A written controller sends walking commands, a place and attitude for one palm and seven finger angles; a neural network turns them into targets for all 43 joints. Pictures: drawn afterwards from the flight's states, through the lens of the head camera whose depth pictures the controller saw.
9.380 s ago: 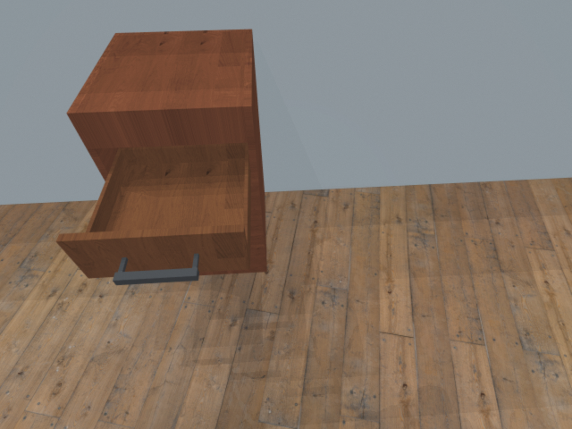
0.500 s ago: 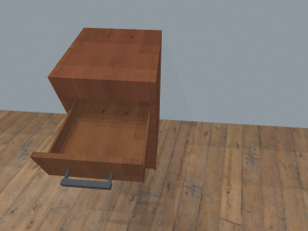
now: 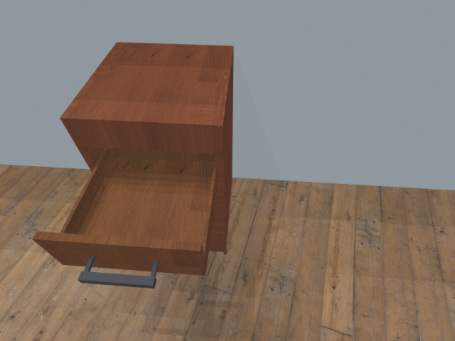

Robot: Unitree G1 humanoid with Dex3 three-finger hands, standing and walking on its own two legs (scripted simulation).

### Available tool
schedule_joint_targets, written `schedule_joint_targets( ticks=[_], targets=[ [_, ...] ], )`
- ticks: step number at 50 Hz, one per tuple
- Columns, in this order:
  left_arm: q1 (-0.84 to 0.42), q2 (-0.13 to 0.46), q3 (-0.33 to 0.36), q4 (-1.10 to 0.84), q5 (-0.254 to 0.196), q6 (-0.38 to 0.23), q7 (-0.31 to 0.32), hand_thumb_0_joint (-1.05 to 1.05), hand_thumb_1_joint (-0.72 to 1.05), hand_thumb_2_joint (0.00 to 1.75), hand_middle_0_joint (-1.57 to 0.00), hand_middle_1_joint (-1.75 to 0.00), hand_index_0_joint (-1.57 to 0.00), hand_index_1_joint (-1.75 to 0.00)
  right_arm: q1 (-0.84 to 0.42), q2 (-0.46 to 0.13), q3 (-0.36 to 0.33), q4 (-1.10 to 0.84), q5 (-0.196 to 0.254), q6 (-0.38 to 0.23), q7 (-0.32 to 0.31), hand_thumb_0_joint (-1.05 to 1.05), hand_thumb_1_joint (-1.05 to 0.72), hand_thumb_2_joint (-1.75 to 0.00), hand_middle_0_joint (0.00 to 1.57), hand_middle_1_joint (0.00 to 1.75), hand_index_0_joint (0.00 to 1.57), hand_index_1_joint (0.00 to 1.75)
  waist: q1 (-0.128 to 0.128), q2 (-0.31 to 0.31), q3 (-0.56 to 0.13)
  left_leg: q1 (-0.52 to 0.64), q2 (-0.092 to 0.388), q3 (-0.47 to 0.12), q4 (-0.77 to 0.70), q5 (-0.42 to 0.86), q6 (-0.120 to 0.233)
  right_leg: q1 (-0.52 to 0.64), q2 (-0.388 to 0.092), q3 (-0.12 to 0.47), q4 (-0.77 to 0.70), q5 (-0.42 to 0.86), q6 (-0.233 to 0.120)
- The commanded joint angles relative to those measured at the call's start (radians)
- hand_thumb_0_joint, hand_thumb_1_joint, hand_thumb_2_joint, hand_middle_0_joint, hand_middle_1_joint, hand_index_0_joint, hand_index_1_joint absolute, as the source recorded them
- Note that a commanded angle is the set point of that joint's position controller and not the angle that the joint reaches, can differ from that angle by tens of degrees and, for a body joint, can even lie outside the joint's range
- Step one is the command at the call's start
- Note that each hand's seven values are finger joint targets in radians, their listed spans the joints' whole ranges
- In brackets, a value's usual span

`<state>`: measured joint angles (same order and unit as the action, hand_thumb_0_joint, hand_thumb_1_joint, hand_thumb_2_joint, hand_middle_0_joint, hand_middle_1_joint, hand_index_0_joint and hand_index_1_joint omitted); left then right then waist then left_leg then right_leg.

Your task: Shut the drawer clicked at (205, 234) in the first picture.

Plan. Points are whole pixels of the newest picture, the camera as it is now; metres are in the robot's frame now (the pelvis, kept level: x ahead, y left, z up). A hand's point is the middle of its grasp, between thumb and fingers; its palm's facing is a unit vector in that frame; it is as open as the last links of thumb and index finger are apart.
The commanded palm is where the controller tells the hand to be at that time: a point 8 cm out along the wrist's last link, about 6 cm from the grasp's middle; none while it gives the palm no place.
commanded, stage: come to a stop and stand still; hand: left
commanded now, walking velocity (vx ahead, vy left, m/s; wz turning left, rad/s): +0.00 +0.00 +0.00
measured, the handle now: (120, 271) +0.30 +0.28 -0.18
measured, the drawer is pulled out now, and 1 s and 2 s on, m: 0.30 0.30 0.30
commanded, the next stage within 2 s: look again from close up in 0.04 s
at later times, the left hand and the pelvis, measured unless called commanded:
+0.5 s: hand out of the picture -0.01 +0.18 -0.18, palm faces +0.01 -0.99 -0.17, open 7.3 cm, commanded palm none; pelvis +0.00 +0.02 +0.00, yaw -1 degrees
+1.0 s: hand (113, 316) +0.17 +0.20 -0.03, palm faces +0.15 -0.98 -0.12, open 6.8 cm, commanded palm +0.08 +0.23 -0.07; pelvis -0.03 +0.04 -0.02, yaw +3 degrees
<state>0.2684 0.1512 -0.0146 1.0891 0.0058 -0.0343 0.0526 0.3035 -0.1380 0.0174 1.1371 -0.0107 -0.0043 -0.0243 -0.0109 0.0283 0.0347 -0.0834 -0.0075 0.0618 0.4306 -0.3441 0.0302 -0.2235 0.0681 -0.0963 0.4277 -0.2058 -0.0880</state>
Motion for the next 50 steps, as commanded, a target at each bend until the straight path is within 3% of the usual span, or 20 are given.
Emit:
schedule_joint_targets(
  ticks=[1,5,7,15,16,25,37,38,39,40,41,42,43,44,45,46,47,48,49,50],
  targets=[
    [0.065,0.090,0.016,-0.029,-0.002,-0.009,0.006,0.00,0.90,0.90,-0.20,-0.30,-0.20,-0.30,0.096,-0.089,-0.016,-0.001,0.000,-0.005,-0.010,0.00,-0.90,-0.90,0.20,0.30,0.20,0.30,-0.005,-0.022,0.011,-0.100,0.105,-0.089,-0.069,0.153,0.010,0.100,-0.194,0.213,-0.070,0.275,0.026],
    [0.075,0.084,0.017,-0.018,-0.002,-0.008,0.006,0.00,0.90,0.90,-0.20,-0.30,-0.20,-0.30,0.106,-0.084,-0.015,0.010,0.000,-0.006,-0.013,0.00,-0.90,-0.90,0.20,0.30,0.20,0.30,-0.001,-0.047,0.016,-0.101,0.107,-0.086,-0.074,0.134,0.010,0.101,-0.195,0.217,-0.082,0.249,0.026],
    [0.070,0.078,0.016,-0.021,-0.001,-0.005,0.004,0.00,0.90,0.90,-0.20,-0.30,-0.20,-0.30,0.107,-0.084,-0.014,0.014,-0.001,-0.009,-0.013,0.00,-0.90,-0.90,0.20,0.30,0.20,0.30,0.001,-0.002,0.019,-0.089,0.120,-0.094,-0.085,0.168,0.012,0.088,-0.183,0.199,-0.068,0.234,0.020],
    [0.092,0.064,0.012,0.002,0.000,-0.001,0.002,0.00,0.90,0.90,-0.20,-0.30,-0.20,-0.30,0.115,-0.084,-0.010,0.027,0.001,-0.013,-0.018,0.00,-0.90,-0.90,0.20,0.30,0.20,0.30,0.003,-0.022,0.033,-0.079,0.126,-0.097,-0.098,0.178,0.017,0.078,-0.179,0.195,-0.066,0.217,0.017],
    [0.086,0.064,0.012,0.000,0.000,0.001,0.002,0.00,0.90,0.90,-0.20,-0.30,-0.20,-0.30,0.115,-0.084,-0.011,0.029,0.001,-0.013,-0.017,0.00,-0.90,-0.90,0.20,0.30,0.20,0.30,0.002,0.003,0.039,-0.076,0.129,-0.101,-0.106,0.201,0.017,0.073,-0.174,0.186,-0.060,0.219,0.018],
    [0.122,0.046,0.007,0.020,0.002,0.005,0.002,0.00,0.90,0.90,-0.20,-0.30,-0.20,-0.30,0.120,-0.082,-0.007,0.036,0.003,-0.016,-0.022,0.00,-0.90,-0.90,0.20,0.30,0.20,0.30,0.005,-0.034,0.060,-0.070,0.132,-0.102,-0.110,0.202,0.022,0.048,-0.170,0.180,-0.051,0.190,0.022],
    [0.147,0.020,0.006,0.030,0.005,0.015,0.003,0.00,0.90,0.90,-0.20,-0.30,-0.20,-0.30,0.127,-0.078,-0.006,0.033,0.002,-0.019,-0.026,0.00,-0.90,-0.90,0.20,0.30,0.20,0.30,0.008,0.004,0.089,-0.072,0.144,-0.112,-0.140,0.220,0.025,-0.002,-0.152,0.160,-0.018,0.130,0.031],
    [0.208,0.076,0.008,0.063,0.017,-0.008,0.036,0.00,0.90,0.90,-0.20,-0.30,-0.20,-0.30,0.010,-0.099,-0.009,-0.062,0.011,-0.034,-0.018,0.00,-0.90,-0.90,0.20,0.30,0.20,0.30,0.046,-0.043,0.124,-0.164,0.157,-0.051,0.062,0.535,0.002,-0.007,-0.200,0.168,0.042,0.558,0.058],
    [-0.543,0.252,0.044,-1.477,-0.193,-0.190,0.011,0.00,0.90,0.90,-0.22,-0.32,-0.22,-0.32,0.050,-0.316,-0.050,-0.454,0.036,-0.187,-0.050,0.00,-0.90,-0.90,0.20,0.30,0.20,0.30,-0.093,0.176,-0.412,0.040,0.049,-0.137,-0.037,0.653,-0.050,0.110,-0.107,0.155,0.115,0.304,0.064],
    [-0.269,0.171,0.024,-1.285,-0.122,-0.108,0.048,0.00,0.90,0.90,-0.24,-0.34,-0.24,-0.34,-0.071,-0.215,-0.015,-0.403,0.041,-0.279,-0.060,0.00,-0.90,-0.90,0.20,0.30,0.20,0.30,-0.029,0.288,-0.338,0.059,0.093,-0.116,-0.101,0.846,-0.090,0.023,-0.079,0.115,0.186,0.019,0.027],
    [-0.200,0.105,-0.008,-1.184,-0.129,-0.058,0.086,0.00,0.90,0.90,-0.26,-0.37,-0.26,-0.37,-0.041,-0.225,-0.042,-0.330,0.037,-0.318,-0.054,0.00,-0.90,-0.90,0.20,0.30,0.20,0.30,-0.047,0.262,-0.276,0.025,0.097,-0.119,-0.100,0.786,-0.119,-0.096,-0.075,0.071,0.234,-0.094,0.055],
    [0.090,-0.079,-0.107,-0.938,-0.132,0.035,0.079,0.00,0.90,0.90,-0.28,-0.39,-0.28,-0.39,-0.010,-0.170,-0.032,-0.316,0.049,-0.324,-0.038,0.00,-0.90,-0.90,0.20,0.30,0.20,0.30,-0.033,0.107,-0.114,-0.084,0.104,-0.151,-0.116,0.651,-0.117,-0.198,-0.086,0.043,0.262,-0.153,0.072],
    [0.024,-0.107,-0.155,-1.078,-0.161,0.031,0.062,0.00,0.90,0.90,-0.30,-0.41,-0.30,-0.41,-0.015,-0.199,-0.024,-0.395,0.060,-0.341,-0.030,0.00,-0.90,-0.90,0.20,0.30,0.20,0.30,-0.029,0.038,-0.060,-0.156,0.092,-0.165,-0.090,0.525,-0.098,-0.206,-0.092,0.037,0.250,-0.135,0.079],
    [0.020,-0.082,-0.151,-1.169,-0.173,-0.009,0.044,0.00,0.90,0.90,-0.32,-0.43,-0.32,-0.43,-0.036,-0.226,-0.034,-0.432,0.062,-0.367,-0.032,0.00,-0.90,-0.90,0.20,0.30,0.20,0.30,-0.025,-0.026,-0.078,-0.173,0.078,-0.159,-0.033,0.380,-0.081,-0.198,-0.085,0.038,0.208,-0.109,0.073],
    [0.038,-0.077,-0.160,-1.170,-0.169,-0.047,0.029,0.00,0.90,0.90,-0.34,-0.45,-0.34,-0.45,-0.051,-0.245,-0.033,-0.455,0.049,-0.393,-0.037,0.00,-0.90,-0.90,0.20,0.30,0.20,0.30,-0.039,-0.121,-0.064,-0.220,0.054,-0.160,0.033,0.274,-0.053,-0.204,-0.081,0.040,0.165,-0.075,0.068],
    [0.036,-0.074,-0.157,-1.166,-0.166,-0.077,0.015,0.00,0.90,0.90,-0.36,-0.47,-0.36,-0.47,-0.057,-0.257,-0.037,-0.495,0.039,-0.408,-0.032,0.00,-0.90,-0.90,0.20,0.30,0.20,0.30,-0.056,-0.162,-0.088,-0.259,0.033,-0.166,0.092,0.229,-0.042,-0.214,-0.082,0.046,0.152,-0.058,0.064],
    [-0.004,-0.076,-0.149,-1.129,-0.148,-0.113,0.004,0.00,0.90,0.90,-0.38,-0.50,-0.38,-0.50,-0.037,-0.263,-0.051,-0.509,0.026,-0.407,-0.022,0.00,-0.90,-0.90,0.20,0.30,0.20,0.30,-0.082,-0.267,-0.068,-0.325,0.028,-0.196,0.140,0.161,-0.050,-0.277,-0.077,0.045,0.165,-0.101,0.066],
    [0.059,-0.132,-0.163,-1.043,-0.150,-0.163,-0.024,0.00,0.90,0.90,-0.40,-0.52,-0.40,-0.52,-0.046,-0.258,-0.066,-0.534,0.021,-0.410,-0.014,0.00,-0.90,-0.90,0.20,0.30,0.20,0.30,-0.075,-0.394,-0.060,-0.408,0.027,-0.190,0.197,0.111,-0.042,-0.329,-0.080,0.038,0.189,-0.150,0.066],
    [0.172,-0.136,-0.130,-0.982,-0.164,-0.226,-0.064,0.00,0.90,0.90,-0.42,-0.54,-0.42,-0.54,-0.055,-0.256,-0.078,-0.563,0.025,-0.411,-0.002,0.00,-0.90,-0.90,0.20,0.30,0.20,0.30,-0.046,-0.469,-0.073,-0.485,0.023,-0.179,0.248,0.076,-0.041,-0.363,-0.076,0.032,0.224,-0.196,0.065],
    [0.303,-0.142,-0.109,-0.984,-0.187,-0.296,-0.115,0.00,0.90,0.90,-0.44,-0.56,-0.44,-0.56,-0.088,-0.248,-0.084,-0.605,0.028,-0.409,0.013,0.00,-0.90,-0.90,0.20,0.30,0.20,0.30,-0.003,-0.483,-0.108,-0.553,0.012,-0.150,0.286,0.042,-0.037,-0.359,-0.077,0.030,0.259,-0.221,0.063]
  ],
)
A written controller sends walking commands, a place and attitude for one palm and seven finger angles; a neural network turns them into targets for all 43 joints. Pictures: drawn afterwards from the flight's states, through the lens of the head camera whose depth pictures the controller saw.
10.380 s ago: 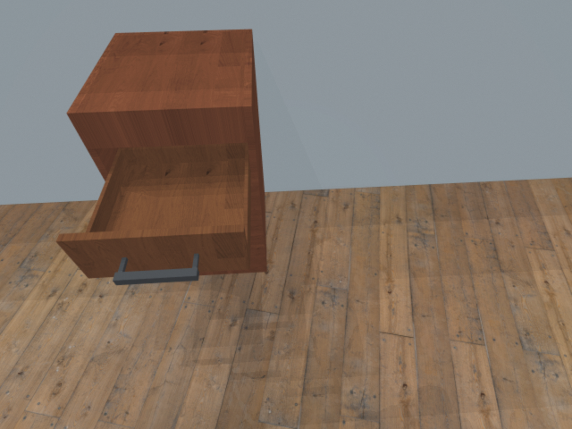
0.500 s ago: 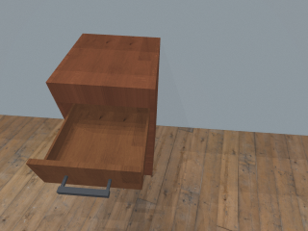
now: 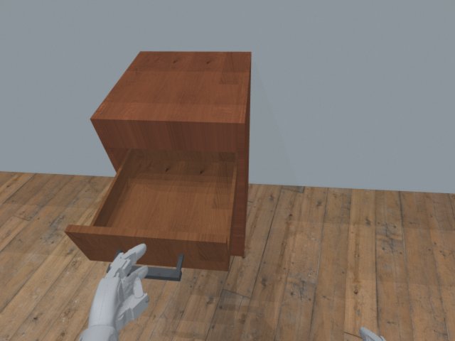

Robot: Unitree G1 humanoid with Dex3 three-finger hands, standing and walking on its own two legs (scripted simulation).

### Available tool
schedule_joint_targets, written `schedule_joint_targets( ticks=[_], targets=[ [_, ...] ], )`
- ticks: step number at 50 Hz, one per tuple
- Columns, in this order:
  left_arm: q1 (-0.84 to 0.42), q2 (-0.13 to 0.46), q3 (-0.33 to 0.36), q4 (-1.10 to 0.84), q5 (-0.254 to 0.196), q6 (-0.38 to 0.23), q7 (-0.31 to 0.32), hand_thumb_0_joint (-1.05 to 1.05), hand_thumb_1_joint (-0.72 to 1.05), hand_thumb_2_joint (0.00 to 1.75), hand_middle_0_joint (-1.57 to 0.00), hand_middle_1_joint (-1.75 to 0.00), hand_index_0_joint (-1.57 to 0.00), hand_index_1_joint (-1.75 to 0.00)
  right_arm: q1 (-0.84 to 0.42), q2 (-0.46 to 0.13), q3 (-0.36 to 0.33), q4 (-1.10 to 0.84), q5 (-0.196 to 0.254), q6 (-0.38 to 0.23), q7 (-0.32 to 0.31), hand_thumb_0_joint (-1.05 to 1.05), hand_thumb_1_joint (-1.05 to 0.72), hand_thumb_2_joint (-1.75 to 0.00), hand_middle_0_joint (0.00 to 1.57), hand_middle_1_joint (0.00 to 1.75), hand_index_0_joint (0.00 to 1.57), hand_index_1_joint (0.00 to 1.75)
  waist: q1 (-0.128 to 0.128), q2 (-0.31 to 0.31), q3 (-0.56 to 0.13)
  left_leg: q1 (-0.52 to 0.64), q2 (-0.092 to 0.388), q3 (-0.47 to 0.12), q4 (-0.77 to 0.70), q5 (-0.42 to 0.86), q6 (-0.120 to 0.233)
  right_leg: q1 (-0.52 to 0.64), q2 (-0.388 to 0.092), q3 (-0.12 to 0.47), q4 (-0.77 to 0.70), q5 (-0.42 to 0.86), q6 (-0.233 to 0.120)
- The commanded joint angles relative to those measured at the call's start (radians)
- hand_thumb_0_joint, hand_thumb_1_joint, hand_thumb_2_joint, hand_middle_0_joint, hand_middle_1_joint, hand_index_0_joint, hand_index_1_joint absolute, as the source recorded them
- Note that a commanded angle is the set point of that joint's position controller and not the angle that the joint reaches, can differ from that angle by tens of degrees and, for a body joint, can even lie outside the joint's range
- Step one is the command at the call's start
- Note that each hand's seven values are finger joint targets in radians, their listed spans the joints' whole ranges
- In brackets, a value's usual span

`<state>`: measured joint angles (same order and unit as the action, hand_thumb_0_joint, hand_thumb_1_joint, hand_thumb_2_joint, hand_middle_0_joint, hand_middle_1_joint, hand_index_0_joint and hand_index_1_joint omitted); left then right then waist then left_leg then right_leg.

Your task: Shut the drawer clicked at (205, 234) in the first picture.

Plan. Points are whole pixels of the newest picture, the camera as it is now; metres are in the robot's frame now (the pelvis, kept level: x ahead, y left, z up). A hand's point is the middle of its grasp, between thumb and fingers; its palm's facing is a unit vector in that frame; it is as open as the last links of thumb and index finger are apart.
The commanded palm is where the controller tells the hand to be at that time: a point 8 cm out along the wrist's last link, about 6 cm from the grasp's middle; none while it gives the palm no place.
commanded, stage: raise the hand and make a fist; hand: left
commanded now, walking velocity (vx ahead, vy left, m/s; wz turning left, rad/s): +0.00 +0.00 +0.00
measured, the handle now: (147, 264) +0.34 +0.22 -0.16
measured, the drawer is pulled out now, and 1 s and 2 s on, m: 0.30 0.30 0.30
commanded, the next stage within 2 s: bring the fist close to the handle in 1.66 s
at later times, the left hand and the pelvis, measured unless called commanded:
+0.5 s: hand (160, 332) +0.17 +0.13 -0.04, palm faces -0.17 -0.98 -0.12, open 4.3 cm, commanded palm +0.14 +0.21 -0.05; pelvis -0.05 -0.05 -0.10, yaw +2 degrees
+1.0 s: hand out of the picture +0.16 +0.17 -0.06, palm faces -0.09 -0.99 -0.05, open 3.1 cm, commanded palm +0.13 +0.23 -0.06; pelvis -0.05 -0.04 -0.10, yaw +1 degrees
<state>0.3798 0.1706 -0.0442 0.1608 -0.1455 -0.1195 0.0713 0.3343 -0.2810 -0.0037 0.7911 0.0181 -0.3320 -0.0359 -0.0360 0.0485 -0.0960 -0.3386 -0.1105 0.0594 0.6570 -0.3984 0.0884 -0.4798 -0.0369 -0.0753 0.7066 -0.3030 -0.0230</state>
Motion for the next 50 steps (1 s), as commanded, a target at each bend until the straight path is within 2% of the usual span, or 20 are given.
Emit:
schedule_joint_targets(
  ticks=[1,3,4,6,7,9,11,13,17,21,23,26,29,32,34,38,41,45,47,50],
  targets=[
    [0.291,-0.102,-0.013,-0.047,-0.049,-0.278,-0.186,0.00,0.90,0.90,-0.46,-0.58,-0.46,-0.58,-0.140,-0.099,-0.070,-0.285,0.004,-0.075,0.048,0.00,-0.90,-0.90,0.20,0.30,0.20,0.30,0.069,-0.361,-0.021,-0.319,0.094,-0.109,0.087,0.126,-0.114,-0.080,0.026,0.020,0.033,-0.067,-0.022],
    [0.310,0.021,0.106,-0.110,-0.056,-0.419,-0.286,0.00,0.90,0.90,-0.50,-0.62,-0.50,-0.62,-0.201,-0.112,-0.086,-0.346,-0.009,-0.046,0.088,0.00,-0.90,-0.90,0.20,0.30,0.20,0.30,0.097,-0.067,-0.092,-0.344,0.071,-0.071,0.156,0.171,-0.156,-0.074,0.017,0.021,0.145,0.044,-0.052],
    [0.307,0.095,0.174,-0.107,-0.023,-0.476,-0.308,0.00,0.90,0.90,-0.52,-0.65,-0.52,-0.65,-0.223,-0.109,-0.092,-0.372,-0.019,-0.020,0.101,0.00,-0.90,-0.90,0.20,0.30,0.20,0.30,0.105,0.009,-0.102,-0.371,0.067,-0.066,0.190,0.196,-0.163,-0.091,0.022,0.019,0.204,0.088,-0.063],
    [0.341,0.146,0.204,-0.106,0.058,-0.456,-0.285,0.00,0.90,0.90,-0.56,-0.69,-0.56,-0.69,-0.265,-0.091,-0.090,-0.432,-0.012,0.067,0.104,0.00,-0.90,-0.90,0.20,0.30,0.20,0.30,0.141,0.068,-0.072,-0.450,0.048,-0.042,0.217,0.167,-0.159,-0.113,0.026,0.031,0.268,0.087,-0.075],
    [0.276,0.095,0.140,-0.159,0.073,-0.430,-0.270,0.00,0.90,0.90,-0.58,-0.71,-0.58,-0.71,-0.297,-0.086,-0.077,-0.487,-0.004,0.103,0.102,0.00,-0.90,-0.90,0.20,0.30,0.20,0.30,0.125,0.052,-0.057,-0.473,0.036,-0.034,0.233,0.114,-0.149,-0.140,0.029,0.050,0.270,0.057,-0.075],
    [0.166,0.074,0.140,-0.267,0.044,-0.412,-0.233,0.00,0.90,0.90,-0.62,-0.75,-0.62,-0.75,-0.291,-0.069,-0.067,-0.534,0.005,0.139,0.088,0.00,-0.90,-0.90,0.20,0.30,0.20,0.30,0.114,0.018,-0.101,-0.534,0.029,-0.039,0.270,0.019,-0.118,-0.172,0.031,0.084,0.275,-0.022,-0.066],
    [0.017,0.083,0.179,-0.403,-0.020,-0.460,-0.205,0.00,0.90,0.90,-0.66,-0.80,-0.66,-0.80,-0.260,-0.056,-0.064,-0.535,-0.001,0.137,0.061,0.00,-0.90,-0.90,0.20,0.30,0.20,0.30,0.081,-0.062,-0.228,-0.585,0.049,-0.073,0.335,0.001,-0.091,-0.200,0.038,0.123,0.302,-0.053,-0.049],
    [-0.002,0.111,0.233,-0.473,-0.070,-0.542,-0.205,0.00,0.90,0.90,-0.70,-0.84,-0.70,-0.84,-0.201,-0.047,-0.071,-0.503,-0.008,0.109,0.044,0.00,-0.90,-0.90,0.20,0.30,0.20,0.30,0.059,-0.030,-0.316,-0.586,0.073,-0.102,0.402,0.038,-0.078,-0.193,0.035,0.175,0.303,-0.038,-0.038],
    [-0.118,0.133,0.138,-0.559,-0.090,-0.615,-0.348,0.00,0.90,0.90,-0.78,-0.93,-0.78,-0.93,-0.181,-0.072,-0.041,-0.437,-0.012,0.039,0.030,0.00,-0.90,-0.90,0.20,0.30,0.20,0.30,-0.031,0.092,-0.338,-0.560,0.103,-0.125,0.487,0.077,-0.058,-0.290,0.028,0.184,0.304,-0.042,-0.029],
    [-0.133,0.127,0.087,-0.288,-0.119,-0.494,-0.517,0.00,0.90,0.90,-0.86,-1.01,-0.86,-1.01,-0.173,-0.106,-0.025,-0.379,0.018,-0.006,0.000,0.00,-0.90,-0.90,0.20,0.30,0.20,0.30,-0.096,-0.069,-0.217,-0.720,0.112,-0.125,0.543,-0.067,-0.030,-0.324,0.017,0.197,0.238,-0.231,-0.005],
    [-0.088,0.244,0.231,-0.189,-0.146,-0.387,-0.570,0.00,0.90,0.90,-0.90,-1.06,-0.90,-1.06,-0.184,-0.112,-0.031,-0.386,0.045,-0.007,-0.012,0.00,-0.90,-0.90,0.20,0.30,0.20,0.30,-0.042,-0.156,-0.271,-0.807,0.102,-0.105,0.540,-0.107,-0.034,-0.224,-0.009,0.235,0.197,-0.328,0.012],
    [-0.002,0.336,0.409,-0.196,-0.200,-0.228,-0.557,0.00,0.90,0.90,-0.96,-1.12,-0.96,-1.12,-0.246,-0.104,-0.036,-0.431,0.054,0.021,-0.014,0.00,-0.90,-0.90,0.20,0.30,0.20,0.30,0.067,-0.130,-0.406,-0.796,0.085,-0.094,0.502,-0.045,-0.045,-0.050,-0.035,0.267,0.191,-0.298,0.012],
    [0.059,0.291,0.478,-0.359,-0.259,-0.201,-0.452,0.00,0.90,0.90,-1.02,-1.19,-1.02,-1.19,-0.246,-0.050,-0.037,-0.448,0.046,0.042,0.002,0.00,-0.90,-0.90,0.20,0.30,0.20,0.30,0.109,-0.066,-0.477,-0.763,0.079,-0.099,0.475,0.039,-0.069,0.063,-0.055,0.281,0.196,-0.106,0.023],
    [0.129,0.245,0.476,-0.358,-0.237,-0.275,-0.361,0.00,0.90,0.90,-1.08,-1.25,-1.08,-1.25,-0.225,-0.024,-0.052,-0.406,0.039,0.046,0.015,0.00,-0.90,-0.90,0.20,0.30,0.20,0.30,0.103,-0.080,-0.415,-0.774,0.092,-0.105,0.459,0.052,-0.079,0.038,-0.047,0.279,0.212,-0.024,0.028],
    [0.102,0.241,0.435,-0.326,-0.190,-0.339,-0.360,0.00,0.90,0.90,-1.12,-1.30,-1.12,-1.30,-0.226,-0.029,-0.061,-0.384,0.033,0.043,0.019,0.00,-0.90,-0.90,0.20,0.30,0.20,0.30,0.063,-0.068,-0.329,-0.794,0.095,-0.103,0.459,0.016,-0.074,-0.053,-0.043,0.265,0.213,-0.092,0.027],
    [0.046,0.202,0.314,-0.189,-0.162,-0.415,-0.464,0.00,0.90,0.90,-1.20,-1.38,-1.20,-1.38,-0.222,-0.071,-0.064,-0.384,0.041,0.023,0.009,0.00,-0.90,-0.90,0.20,0.30,0.20,0.30,-0.015,-0.097,-0.175,-0.842,0.092,-0.098,0.493,-0.117,-0.057,-0.228,-0.046,0.278,0.162,-0.369,0.021],
    [-0.068,0.240,0.306,-0.222,-0.210,-0.456,-0.542,0.00,0.90,0.90,-1.26,-1.45,-1.26,-1.45,-0.193,-0.112,-0.057,-0.388,0.048,-0.013,-0.011,0.00,-0.90,-0.90,0.20,0.30,0.20,0.30,-0.034,-0.062,-0.204,-0.791,0.096,-0.102,0.504,-0.127,-0.041,-0.287,-0.023,0.242,0.171,-0.450,-0.001],
    [-0.071,0.316,0.400,-0.333,-0.248,-0.487,-0.535,0.00,0.90,0.90,-1.34,-1.53,-1.34,-1.53,-0.159,-0.117,-0.057,-0.375,0.034,-0.043,-0.022,0.00,-0.90,-0.90,0.20,0.30,0.20,0.30,0.017,0.031,-0.391,-0.669,0.096,-0.109,0.484,0.008,-0.037,-0.214,0.004,0.182,0.252,-0.259,-0.007],
    [-0.047,0.314,0.417,-0.323,-0.240,-0.473,-0.504,0.00,0.90,0.90,-1.38,-1.58,-1.38,-1.58,-0.167,-0.108,-0.052,-0.363,0.028,-0.034,-0.017,0.00,-0.90,-0.90,0.20,0.30,0.20,0.30,0.038,0.086,-0.368,-0.649,0.095,-0.109,0.457,0.021,-0.046,-0.217,0.014,0.155,0.267,-0.234,-0.014],
    [-0.010,0.277,0.388,-0.280,-0.212,-0.419,-0.467,0.00,0.90,0.90,-1.40,-1.60,-1.40,-1.60,-0.191,-0.099,-0.050,-0.377,0.027,-0.010,-0.011,0.00,-0.90,-0.90,0.20,0.30,0.20,0.30,0.034,0.039,-0.316,-0.660,0.094,-0.118,0.431,0.001,-0.045,-0.244,0.018,0.120,0.265,-0.242,-0.010]
  ],
)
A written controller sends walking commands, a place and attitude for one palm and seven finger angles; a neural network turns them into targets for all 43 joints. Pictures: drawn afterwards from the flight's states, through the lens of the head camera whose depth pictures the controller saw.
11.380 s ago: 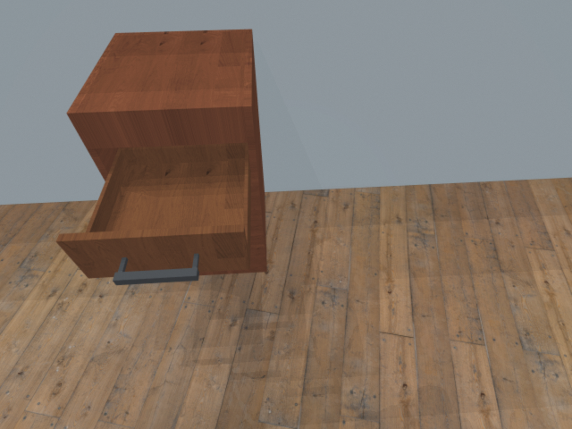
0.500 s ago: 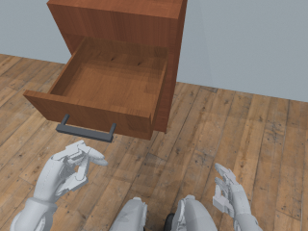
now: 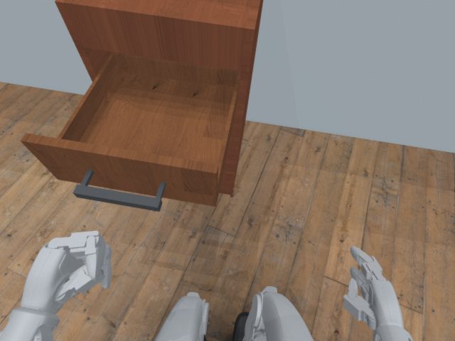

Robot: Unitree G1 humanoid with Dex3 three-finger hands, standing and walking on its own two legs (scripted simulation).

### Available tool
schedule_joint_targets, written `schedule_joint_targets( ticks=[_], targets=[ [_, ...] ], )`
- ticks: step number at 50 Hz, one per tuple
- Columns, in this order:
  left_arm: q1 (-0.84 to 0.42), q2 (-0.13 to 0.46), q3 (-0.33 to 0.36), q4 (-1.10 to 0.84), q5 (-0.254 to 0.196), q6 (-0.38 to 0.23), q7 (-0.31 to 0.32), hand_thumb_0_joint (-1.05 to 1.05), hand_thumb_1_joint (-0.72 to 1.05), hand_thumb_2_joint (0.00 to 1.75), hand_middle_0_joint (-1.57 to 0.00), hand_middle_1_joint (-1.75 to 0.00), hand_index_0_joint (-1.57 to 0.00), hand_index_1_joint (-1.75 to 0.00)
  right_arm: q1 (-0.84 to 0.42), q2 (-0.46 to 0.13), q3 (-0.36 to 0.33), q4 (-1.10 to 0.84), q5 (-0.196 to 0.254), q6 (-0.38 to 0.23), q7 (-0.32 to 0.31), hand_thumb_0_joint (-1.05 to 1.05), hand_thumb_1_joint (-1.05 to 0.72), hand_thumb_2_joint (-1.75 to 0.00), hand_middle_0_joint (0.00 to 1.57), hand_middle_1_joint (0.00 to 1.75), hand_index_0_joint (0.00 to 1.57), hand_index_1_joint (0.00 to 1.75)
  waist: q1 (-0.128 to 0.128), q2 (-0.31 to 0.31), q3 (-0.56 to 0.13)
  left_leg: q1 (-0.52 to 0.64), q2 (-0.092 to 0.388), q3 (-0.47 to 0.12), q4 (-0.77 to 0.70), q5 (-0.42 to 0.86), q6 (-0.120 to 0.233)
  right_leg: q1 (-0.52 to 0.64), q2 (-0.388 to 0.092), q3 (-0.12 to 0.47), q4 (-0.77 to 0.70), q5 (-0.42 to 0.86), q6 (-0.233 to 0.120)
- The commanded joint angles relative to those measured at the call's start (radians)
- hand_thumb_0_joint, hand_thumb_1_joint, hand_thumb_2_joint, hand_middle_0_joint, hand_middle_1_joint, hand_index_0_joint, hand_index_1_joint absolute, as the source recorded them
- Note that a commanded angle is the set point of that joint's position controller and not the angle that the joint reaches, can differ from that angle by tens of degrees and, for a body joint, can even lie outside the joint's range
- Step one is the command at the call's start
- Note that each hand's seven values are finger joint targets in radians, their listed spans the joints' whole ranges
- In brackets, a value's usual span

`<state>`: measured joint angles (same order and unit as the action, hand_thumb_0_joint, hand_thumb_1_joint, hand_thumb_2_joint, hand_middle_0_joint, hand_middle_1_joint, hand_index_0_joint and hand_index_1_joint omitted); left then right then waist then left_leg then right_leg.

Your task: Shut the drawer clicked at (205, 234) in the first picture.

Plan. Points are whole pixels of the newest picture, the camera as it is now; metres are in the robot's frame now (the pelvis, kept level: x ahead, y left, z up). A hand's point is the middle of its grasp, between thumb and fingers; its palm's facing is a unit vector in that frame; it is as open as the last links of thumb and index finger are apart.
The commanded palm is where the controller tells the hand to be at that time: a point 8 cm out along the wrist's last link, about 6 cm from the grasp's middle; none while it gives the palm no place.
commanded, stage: raise the hand and make a fist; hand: left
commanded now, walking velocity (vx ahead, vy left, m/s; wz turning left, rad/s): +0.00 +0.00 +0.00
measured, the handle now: (122, 189) +0.40 +0.25 -0.06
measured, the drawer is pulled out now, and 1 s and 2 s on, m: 0.30 0.30 0.30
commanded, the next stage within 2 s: bring the fist close to the handle in 0.66 s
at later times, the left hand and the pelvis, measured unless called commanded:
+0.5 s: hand (88, 267) +0.22 +0.22 +0.03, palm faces -0.15 -0.99 -0.01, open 3.3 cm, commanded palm +0.20 +0.28 +0.04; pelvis +0.02 +0.04 +0.00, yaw -1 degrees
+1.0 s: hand (104, 262) +0.23 +0.21 +0.01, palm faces -0.12 -0.99 -0.03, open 3.3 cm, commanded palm +0.22 +0.27 +0.01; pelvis +0.02 +0.04 -0.02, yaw -1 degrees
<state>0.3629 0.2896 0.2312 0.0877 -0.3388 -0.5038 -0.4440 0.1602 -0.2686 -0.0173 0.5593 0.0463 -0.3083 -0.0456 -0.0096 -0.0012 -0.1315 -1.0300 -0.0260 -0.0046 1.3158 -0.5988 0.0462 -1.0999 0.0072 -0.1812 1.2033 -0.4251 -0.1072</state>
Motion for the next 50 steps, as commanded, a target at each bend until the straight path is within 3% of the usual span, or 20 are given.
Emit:
schedule_joint_targets(
  ticks=[1,3,5,7,10,11,13,15,19,21,24,27,31,34,37,39,43,47,50],
  targets=[
    [0.019,0.154,0.103,-0.173,-0.010,-0.006,0.045,0.00,0.90,0.90,-1.40,-1.60,-1.40,-1.60,-0.018,-0.115,-0.035,-0.151,-0.001,-0.019,-0.001,0.00,-0.90,-0.90,0.20,0.30,0.20,0.30,0.004,0.073,-0.260,0.033,0.013,-0.060,-0.232,0.207,-0.001,0.362,-0.018,0.214,-0.225,-0.113,0.070],
    [-0.006,0.136,0.057,-0.164,0.013,0.040,0.032,0.00,0.90,0.90,-1.40,-1.60,-1.40,-1.60,-0.029,-0.118,-0.030,-0.171,0.003,0.000,0.000,0.00,-0.90,-0.90,0.20,0.30,0.20,0.30,-0.013,0.048,-0.226,0.018,0.012,-0.063,-0.245,0.170,-0.001,0.342,-0.020,0.209,-0.238,-0.134,0.079],
    [0.013,0.133,0.051,-0.152,0.020,0.076,0.024,0.00,0.90,0.90,-1.40,-1.60,-1.40,-1.60,-0.033,-0.115,-0.027,-0.190,0.008,0.011,-0.001,0.00,-0.90,-0.90,0.20,0.30,0.20,0.30,-0.010,0.027,-0.198,0.007,0.010,-0.064,-0.263,0.137,-0.001,0.345,-0.021,0.213,-0.263,-0.174,0.079],
    [0.004,0.145,0.061,-0.180,0.017,0.084,0.013,0.00,0.90,0.90,-1.40,-1.60,-1.40,-1.60,-0.029,-0.117,-0.022,-0.202,0.007,0.016,-0.003,0.00,-0.90,-0.90,0.20,0.30,0.20,0.30,-0.008,0.038,-0.217,0.039,0.011,-0.069,-0.269,0.166,-0.004,0.346,-0.014,0.195,-0.247,-0.125,0.073],
    [0.005,0.144,0.081,-0.229,-0.002,0.064,0.030,0.00,0.90,0.90,-1.40,-1.60,-1.40,-1.60,-0.021,-0.110,-0.019,-0.211,-0.001,0.015,-0.004,0.00,-0.90,-0.90,0.20,0.30,0.20,0.30,-0.001,0.032,-0.239,0.055,0.013,-0.078,-0.268,0.198,-0.011,0.347,-0.006,0.175,-0.221,-0.083,0.070],
    [-0.010,0.153,0.092,-0.234,-0.006,0.049,0.039,0.00,0.90,0.90,-1.40,-1.60,-1.40,-1.60,-0.025,-0.109,-0.015,-0.201,-0.007,0.012,-0.005,0.00,-0.90,-0.90,0.20,0.30,0.20,0.30,0.003,0.068,-0.228,0.062,0.013,-0.082,-0.262,0.226,-0.017,0.330,-0.001,0.166,-0.201,-0.048,0.062],
    [0.000,0.154,0.099,-0.251,-0.005,0.016,0.050,0.00,0.90,0.90,-1.40,-1.60,-1.40,-1.60,-0.013,-0.108,-0.018,-0.193,-0.014,0.005,-0.001,0.00,-0.90,-0.90,0.20,0.30,0.20,0.30,0.006,0.080,-0.254,0.081,0.013,-0.087,-0.258,0.261,-0.033,0.319,0.000,0.151,-0.174,-0.012,0.060],
    [0.057,0.103,0.046,-0.276,0.003,-0.005,0.055,0.00,0.90,0.90,-1.40,-1.60,-1.40,-1.60,-0.008,-0.107,-0.019,-0.197,-0.020,-0.002,0.010,0.00,-0.90,-0.90,0.20,0.30,0.20,0.30,0.008,0.095,-0.277,0.123,0.013,-0.096,-0.264,0.315,-0.047,0.299,0.003,0.126,-0.148,0.035,0.057],
    [0.105,0.084,-0.012,-0.313,0.029,0.000,0.053,0.00,0.90,0.90,-1.40,-1.60,-1.40,-1.60,-0.008,-0.125,-0.029,-0.196,-0.020,-0.006,0.026,0.00,-0.90,-0.90,0.20,0.30,0.20,0.30,-0.005,0.112,-0.294,0.177,0.026,-0.128,-0.264,0.396,-0.069,0.236,0.001,0.102,-0.117,0.065,0.060],
    [0.117,0.079,-0.026,-0.318,0.037,0.018,0.056,0.00,0.90,0.90,-1.40,-1.60,-1.40,-1.60,-0.014,-0.128,-0.032,-0.200,-0.018,0.000,0.030,0.00,-0.90,-0.90,0.20,0.30,0.20,0.30,-0.011,0.086,-0.280,0.169,0.028,-0.139,-0.266,0.400,-0.069,0.220,0.003,0.097,-0.110,0.057,0.061],
    [0.139,0.092,-0.006,-0.364,0.041,0.027,0.078,0.00,0.90,0.90,-1.40,-1.60,-1.40,-1.60,-0.011,-0.128,-0.039,-0.214,-0.016,0.012,0.032,0.00,-0.90,-0.90,0.20,0.30,0.20,0.30,0.003,0.078,-0.295,0.174,0.032,-0.151,-0.273,0.421,-0.085,0.221,0.003,0.093,-0.095,0.057,0.061],
    [0.173,0.090,0.008,-0.411,0.045,0.028,0.118,0.00,0.90,0.90,-1.40,-1.60,-1.40,-1.60,-0.011,-0.117,-0.041,-0.225,-0.017,0.029,0.034,0.00,-0.90,-0.90,0.20,0.30,0.20,0.30,0.022,0.113,-0.307,0.200,0.034,-0.153,-0.283,0.464,-0.101,0.213,0.003,0.090,-0.078,0.061,0.059],
    [0.211,0.057,-0.029,-0.423,0.056,0.024,0.147,0.00,0.90,0.90,-1.40,-1.60,-1.40,-1.60,-0.009,-0.112,-0.041,-0.235,-0.018,0.048,0.039,0.00,-0.90,-0.90,0.20,0.30,0.20,0.30,0.012,0.094,-0.311,0.201,0.043,-0.162,-0.266,0.508,-0.105,0.190,0.004,0.088,-0.062,0.071,0.061],
    [0.207,0.036,-0.071,-0.426,0.070,0.025,0.142,0.00,0.90,0.90,-1.40,-1.60,-1.40,-1.60,-0.003,-0.120,-0.042,-0.243,-0.015,0.056,0.044,0.00,-0.90,-0.90,0.20,0.30,0.20,0.30,-0.005,0.082,-0.285,0.191,0.048,-0.179,-0.262,0.473,-0.110,0.159,0.002,0.087,-0.057,0.051,0.065],
    [0.212,0.034,-0.099,-0.459,0.083,0.031,0.133,0.00,0.90,0.90,-1.40,-1.60,-1.40,-1.60,-0.002,-0.126,-0.040,-0.257,-0.014,0.061,0.046,0.00,-0.90,-0.90,0.20,0.30,0.20,0.30,-0.006,0.103,-0.299,0.211,0.054,-0.190,-0.262,0.478,-0.112,0.142,0.000,0.091,-0.051,0.045,0.067],
    [0.200,0.039,-0.093,-0.438,0.085,0.040,0.137,0.00,0.90,0.90,-1.40,-1.60,-1.40,-1.60,0.000,-0.126,-0.041,-0.260,-0.012,0.067,0.044,0.00,-0.90,-0.90,0.20,0.30,0.20,0.30,-0.014,0.065,-0.279,0.175,0.049,-0.187,-0.251,0.443,-0.110,0.139,0.002,0.092,-0.047,0.041,0.067],
    [0.134,0.052,-0.064,-0.396,0.093,0.022,0.162,0.00,0.90,0.90,-1.40,-1.60,-1.40,-1.60,-0.011,-0.128,-0.035,-0.256,-0.016,0.080,0.033,0.00,-0.90,-0.90,0.20,0.30,0.20,0.30,-0.009,0.066,-0.247,0.094,0.040,-0.183,-0.231,0.322,-0.109,0.089,0.003,0.097,-0.005,-0.009,0.060],
    [0.090,0.049,-0.076,-0.421,0.096,-0.001,0.172,0.00,0.90,0.90,-1.40,-1.60,-1.40,-1.60,0.002,-0.129,-0.031,-0.259,-0.020,0.085,0.031,0.00,-0.90,-0.90,0.20,0.30,0.20,0.30,-0.003,0.119,-0.325,0.113,0.039,-0.175,-0.196,0.385,-0.110,0.080,-0.001,0.109,0.020,0.018,0.058],
    [0.079,0.057,-0.083,-0.409,0.097,0.003,0.164,0.00,0.90,0.90,-1.40,-1.60,-1.40,-1.60,0.007,-0.130,-0.031,-0.260,-0.019,0.093,0.034,0.00,-0.90,-0.90,0.20,0.30,0.20,0.30,-0.009,0.105,-0.347,0.096,0.037,-0.165,-0.173,0.407,-0.103,0.097,0.000,0.111,0.015,0.036,0.057]
  ],
)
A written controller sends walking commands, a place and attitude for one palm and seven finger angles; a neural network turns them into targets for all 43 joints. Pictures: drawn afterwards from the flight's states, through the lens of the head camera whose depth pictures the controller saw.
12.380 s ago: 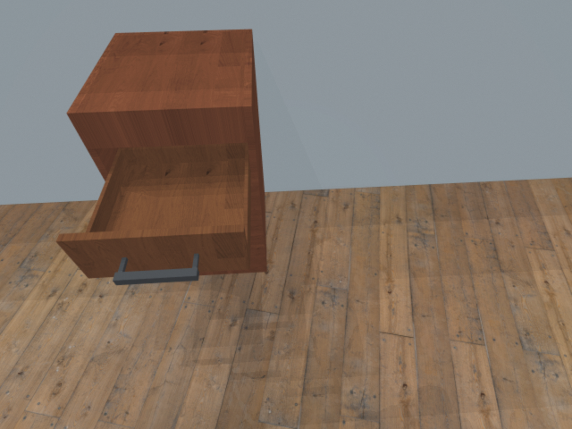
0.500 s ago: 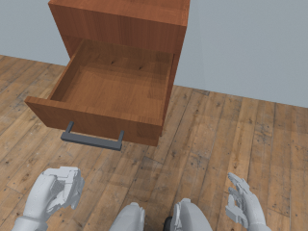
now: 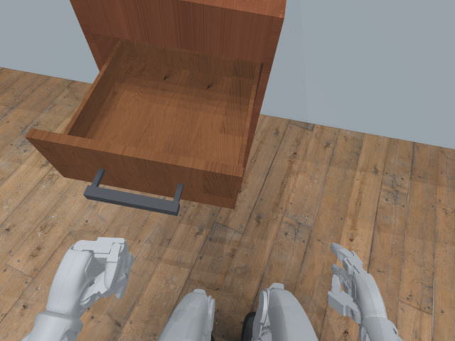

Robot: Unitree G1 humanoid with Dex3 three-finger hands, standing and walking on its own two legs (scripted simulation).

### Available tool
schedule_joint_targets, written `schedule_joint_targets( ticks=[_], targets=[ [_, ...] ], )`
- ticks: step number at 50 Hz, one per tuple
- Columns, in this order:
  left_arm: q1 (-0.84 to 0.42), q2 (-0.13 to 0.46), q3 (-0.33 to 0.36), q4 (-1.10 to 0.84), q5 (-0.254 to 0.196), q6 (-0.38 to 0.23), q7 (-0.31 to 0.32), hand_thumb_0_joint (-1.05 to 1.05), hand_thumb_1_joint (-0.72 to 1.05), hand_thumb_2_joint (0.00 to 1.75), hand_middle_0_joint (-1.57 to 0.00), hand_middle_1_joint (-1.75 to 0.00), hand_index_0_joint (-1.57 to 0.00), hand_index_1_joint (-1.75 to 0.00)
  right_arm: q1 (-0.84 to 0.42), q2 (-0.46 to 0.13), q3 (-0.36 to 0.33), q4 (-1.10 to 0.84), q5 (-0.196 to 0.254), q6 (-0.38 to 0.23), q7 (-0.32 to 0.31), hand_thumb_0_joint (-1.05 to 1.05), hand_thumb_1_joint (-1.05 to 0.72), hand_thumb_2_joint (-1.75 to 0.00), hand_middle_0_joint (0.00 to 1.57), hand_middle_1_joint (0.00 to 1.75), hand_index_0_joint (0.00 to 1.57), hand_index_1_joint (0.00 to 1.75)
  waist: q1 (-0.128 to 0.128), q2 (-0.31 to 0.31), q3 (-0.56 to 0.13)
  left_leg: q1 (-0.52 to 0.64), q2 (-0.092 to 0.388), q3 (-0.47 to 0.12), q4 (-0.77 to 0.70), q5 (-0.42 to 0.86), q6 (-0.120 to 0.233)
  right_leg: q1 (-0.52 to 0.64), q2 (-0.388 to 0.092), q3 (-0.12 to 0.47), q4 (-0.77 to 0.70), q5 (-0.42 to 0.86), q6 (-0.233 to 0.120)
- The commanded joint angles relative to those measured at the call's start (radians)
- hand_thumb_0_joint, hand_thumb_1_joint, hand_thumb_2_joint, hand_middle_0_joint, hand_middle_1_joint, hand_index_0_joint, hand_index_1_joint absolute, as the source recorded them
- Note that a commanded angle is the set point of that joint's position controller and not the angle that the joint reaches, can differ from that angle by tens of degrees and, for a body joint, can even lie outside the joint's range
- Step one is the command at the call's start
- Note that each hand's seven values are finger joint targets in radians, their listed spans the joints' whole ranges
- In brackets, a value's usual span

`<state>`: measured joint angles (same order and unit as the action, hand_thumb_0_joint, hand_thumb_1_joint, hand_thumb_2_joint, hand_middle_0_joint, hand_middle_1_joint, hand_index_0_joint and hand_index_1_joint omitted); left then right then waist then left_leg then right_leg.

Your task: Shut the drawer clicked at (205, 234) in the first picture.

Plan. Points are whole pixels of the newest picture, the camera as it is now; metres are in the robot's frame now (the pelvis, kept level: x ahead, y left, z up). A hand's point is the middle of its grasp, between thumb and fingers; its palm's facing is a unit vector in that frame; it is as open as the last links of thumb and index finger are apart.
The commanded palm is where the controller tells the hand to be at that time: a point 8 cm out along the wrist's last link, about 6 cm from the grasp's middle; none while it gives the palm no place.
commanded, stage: bring the fist close to the handle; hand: left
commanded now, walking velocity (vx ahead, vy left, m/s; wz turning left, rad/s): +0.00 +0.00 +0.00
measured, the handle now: (136, 190) +0.37 +0.21 -0.04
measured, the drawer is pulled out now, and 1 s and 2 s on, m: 0.30 0.30 0.22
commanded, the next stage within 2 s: push the drawer shut in 1.16 s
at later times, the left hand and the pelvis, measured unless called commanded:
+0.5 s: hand (144, 250) +0.26 +0.16 -0.02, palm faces -0.12 -0.99 -0.07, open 3.3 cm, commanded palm +0.24 +0.22 -0.02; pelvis -0.01 -0.04 -0.03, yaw +0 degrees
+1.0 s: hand (145, 240) +0.28 +0.17 -0.05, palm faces -0.14 -0.99 -0.05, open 3.3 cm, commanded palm +0.27 +0.23 -0.04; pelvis -0.02 -0.03 -0.05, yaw -1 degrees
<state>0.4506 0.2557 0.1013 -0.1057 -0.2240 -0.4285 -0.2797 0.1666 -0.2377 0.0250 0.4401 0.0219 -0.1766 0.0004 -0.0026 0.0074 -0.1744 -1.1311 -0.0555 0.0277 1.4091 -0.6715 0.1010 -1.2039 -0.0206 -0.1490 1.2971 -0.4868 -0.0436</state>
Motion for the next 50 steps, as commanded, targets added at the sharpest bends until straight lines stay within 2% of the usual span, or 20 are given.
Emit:
schedule_joint_targets(
  ticks=[1,2,3,5,7,11,13,16,17,21,25,28,31,36,38,41,42,45,47,50],
  targets=[
    [-0.017,0.115,0.070,-0.205,-0.015,-0.069,-0.001,0.00,0.90,0.90,-1.40,-1.60,-1.40,-1.60,-0.002,-0.163,-0.074,-0.138,0.006,-0.034,-0.013,0.00,-0.90,-0.90,0.20,0.30,0.20,0.30,-0.015,0.079,-0.326,0.183,0.067,-0.193,-0.254,0.489,-0.152,0.207,0.030,0.081,-0.071,0.103,-0.008],
    [-0.023,0.105,0.064,-0.194,-0.020,-0.066,-0.007,0.00,0.90,0.90,-1.40,-1.60,-1.40,-1.60,0.001,-0.161,-0.073,-0.139,0.007,-0.031,-0.015,0.00,-0.90,-0.90,0.20,0.30,0.20,0.30,-0.018,0.072,-0.325,0.172,0.064,-0.184,-0.246,0.493,-0.149,0.217,0.031,0.081,-0.076,0.113,-0.008],
    [-0.016,0.127,0.094,-0.170,-0.021,-0.060,-0.009,0.00,0.90,0.90,-1.40,-1.60,-1.40,-1.60,-0.001,-0.162,-0.076,-0.138,0.009,-0.025,-0.016,0.00,-0.90,-0.90,0.20,0.30,0.20,0.30,-0.012,0.055,-0.332,0.141,0.058,-0.169,-0.236,0.478,-0.140,0.237,0.031,0.085,-0.077,0.117,-0.009],
    [-0.055,0.122,0.093,-0.148,-0.031,-0.054,-0.015,0.00,0.90,0.90,-1.40,-1.60,-1.40,-1.60,-0.012,-0.164,-0.072,-0.136,0.012,-0.018,-0.017,0.00,-0.90,-0.90,0.20,0.30,0.20,0.30,-0.020,0.055,-0.314,0.101,0.054,-0.164,-0.224,0.423,-0.134,0.229,0.031,0.087,-0.077,0.102,-0.008],
    [-0.066,0.129,0.116,-0.096,-0.038,-0.047,-0.016,0.00,0.90,0.90,-1.40,-1.60,-1.40,-1.60,-0.017,-0.163,-0.069,-0.129,0.011,-0.013,-0.018,0.00,-0.90,-0.90,0.20,0.30,0.20,0.30,-0.016,0.062,-0.311,0.064,0.048,-0.148,-0.212,0.390,-0.124,0.232,0.032,0.094,-0.076,0.087,-0.011],
    [-0.147,0.156,0.142,-0.075,-0.057,-0.065,-0.021,0.00,0.90,0.90,-1.40,-1.60,-1.40,-1.60,-0.018,-0.167,-0.065,-0.115,0.010,-0.020,-0.020,0.00,-0.90,-0.90,0.20,0.30,0.20,0.30,-0.024,0.065,-0.341,0.014,0.044,-0.131,-0.177,0.360,-0.105,0.248,0.030,0.119,-0.077,0.086,-0.010],
    [-0.149,0.172,0.165,-0.062,-0.066,-0.083,-0.030,0.00,0.90,0.90,-1.40,-1.60,-1.40,-1.60,-0.009,-0.167,-0.066,-0.104,0.010,-0.025,-0.017,0.00,-0.90,-0.90,0.20,0.30,0.20,0.30,-0.018,0.061,-0.378,0.004,0.044,-0.121,-0.161,0.368,-0.098,0.279,0.028,0.134,-0.078,0.104,-0.008],
    [-0.217,0.182,0.162,-0.019,-0.073,-0.100,-0.048,0.00,0.90,0.90,-1.40,-1.60,-1.40,-1.60,-0.010,-0.170,-0.060,-0.084,0.008,-0.032,-0.016,0.00,-0.90,-0.90,0.20,0.30,0.20,0.30,-0.037,0.064,-0.379,-0.044,0.044,-0.112,-0.128,0.348,-0.081,0.277,0.025,0.160,-0.078,0.098,-0.007],
    [-0.238,0.192,0.176,-0.004,-0.075,-0.107,-0.053,0.00,0.90,0.90,-1.40,-1.60,-1.40,-1.60,-0.006,-0.174,-0.060,-0.074,0.008,-0.034,-0.015,0.00,-0.90,-0.90,0.20,0.30,0.20,0.30,-0.034,0.072,-0.374,-0.050,0.044,-0.112,-0.127,0.344,-0.083,0.274,0.023,0.160,-0.075,0.094,-0.007],
    [-0.275,0.190,0.179,0.078,-0.086,-0.106,-0.078,0.00,0.90,0.90,-1.40,-1.60,-1.40,-1.60,-0.009,-0.180,-0.060,-0.060,0.012,-0.038,-0.012,0.00,-0.90,-0.90,0.20,0.30,0.20,0.30,-0.045,0.032,-0.380,-0.109,0.044,-0.103,-0.094,0.316,-0.066,0.279,0.019,0.185,-0.076,0.080,-0.002],
    [-0.335,0.231,0.231,0.126,-0.101,-0.101,-0.100,0.00,0.90,0.90,-1.40,-1.60,-1.40,-1.60,-0.009,-0.185,-0.064,-0.053,0.014,-0.039,-0.010,0.00,-0.90,-0.90,0.20,0.30,0.20,0.30,-0.036,0.008,-0.402,-0.176,0.040,-0.082,-0.064,0.275,-0.060,0.318,0.006,0.232,-0.094,0.037,0.006],
    [-0.361,0.247,0.250,0.139,-0.106,-0.111,-0.114,0.00,0.90,0.90,-1.40,-1.60,-1.40,-1.60,-0.009,-0.185,-0.062,-0.050,0.013,-0.042,-0.008,0.00,-0.90,-0.90,0.20,0.30,0.20,0.30,-0.022,0.053,-0.426,-0.174,0.039,-0.080,-0.058,0.298,-0.061,0.317,0.007,0.234,-0.072,0.066,0.002],
    [-0.434,0.244,0.241,0.181,-0.108,-0.118,-0.122,0.00,0.90,0.90,-1.40,-1.60,-1.40,-1.60,-0.007,-0.188,-0.058,-0.037,0.011,-0.044,-0.008,0.00,-0.90,-0.90,0.20,0.30,0.20,0.30,-0.044,0.032,-0.416,-0.208,0.042,-0.083,-0.031,0.278,-0.055,0.286,0.008,0.239,-0.062,0.042,0.004],
    [-0.515,0.245,0.235,0.241,-0.109,-0.130,-0.141,0.00,0.90,0.90,-1.40,-1.60,-1.40,-1.60,-0.002,-0.199,-0.057,-0.021,0.011,-0.049,-0.011,0.00,-0.90,-0.90,0.20,0.30,0.20,0.30,-0.053,0.044,-0.423,-0.228,0.042,-0.088,-0.010,0.256,-0.053,0.227,0.011,0.229,-0.034,0.018,0.004],
    [-0.541,0.242,0.224,0.244,-0.105,-0.130,-0.146,0.00,0.90,0.90,-1.40,-1.60,-1.40,-1.60,-0.002,-0.206,-0.059,-0.017,0.010,-0.049,-0.008,0.00,-0.90,-0.90,0.20,0.30,0.20,0.30,-0.050,0.065,-0.445,-0.214,0.041,-0.089,-0.009,0.261,-0.055,0.205,0.009,0.219,-0.017,0.028,0.005],
    [-0.475,0.273,0.252,0.182,-0.114,-0.120,-0.146,0.00,0.90,0.90,-1.40,-1.60,-1.40,-1.60,0.002,-0.211,-0.062,-0.040,0.013,-0.046,-0.002,0.00,-0.90,-0.90,0.20,0.30,0.20,0.30,-0.019,0.078,-0.523,-0.165,0.039,-0.093,-0.029,0.316,-0.057,0.252,0.014,0.207,-0.001,0.084,0.000],
    [-0.474,0.260,0.234,0.163,-0.109,-0.112,-0.146,0.00,0.90,0.90,-1.40,-1.60,-1.40,-1.60,0.001,-0.212,-0.060,-0.044,0.014,-0.042,0.002,0.00,-0.90,-0.90,0.20,0.30,0.20,0.30,-0.020,0.101,-0.529,-0.138,0.040,-0.096,-0.042,0.324,-0.060,0.238,0.014,0.196,0.001,0.089,0.000],
    [-0.465,0.273,0.262,0.162,-0.111,-0.088,-0.122,0.00,0.90,0.90,-1.40,-1.60,-1.40,-1.60,-0.006,-0.205,-0.060,-0.049,0.018,-0.025,0.003,0.00,-0.90,-0.90,0.20,0.30,0.20,0.30,-0.023,0.038,-0.492,-0.192,0.039,-0.093,-0.037,0.277,-0.055,0.254,0.012,0.212,-0.022,0.030,0.008],
    [-0.460,0.262,0.259,0.168,-0.105,-0.082,-0.107,0.00,0.90,0.90,-1.40,-1.60,-1.40,-1.60,-0.011,-0.203,-0.058,-0.050,0.018,-0.018,0.001,0.00,-0.90,-0.90,0.20,0.30,0.20,0.30,-0.021,0.042,-0.475,-0.186,0.041,-0.101,-0.045,0.269,-0.057,0.217,0.019,0.196,-0.008,0.020,0.005],
    [-0.499,0.239,0.234,0.173,-0.102,-0.077,-0.090,0.00,0.90,0.90,-1.40,-1.60,-1.40,-1.60,-0.011,-0.204,-0.055,-0.049,0.019,-0.011,-0.002,0.00,-0.90,-0.90,0.20,0.30,0.20,0.30,-0.041,0.033,-0.434,-0.211,0.039,-0.106,-0.044,0.213,-0.057,0.179,0.016,0.192,-0.014,-0.036,0.007]
  ],
)
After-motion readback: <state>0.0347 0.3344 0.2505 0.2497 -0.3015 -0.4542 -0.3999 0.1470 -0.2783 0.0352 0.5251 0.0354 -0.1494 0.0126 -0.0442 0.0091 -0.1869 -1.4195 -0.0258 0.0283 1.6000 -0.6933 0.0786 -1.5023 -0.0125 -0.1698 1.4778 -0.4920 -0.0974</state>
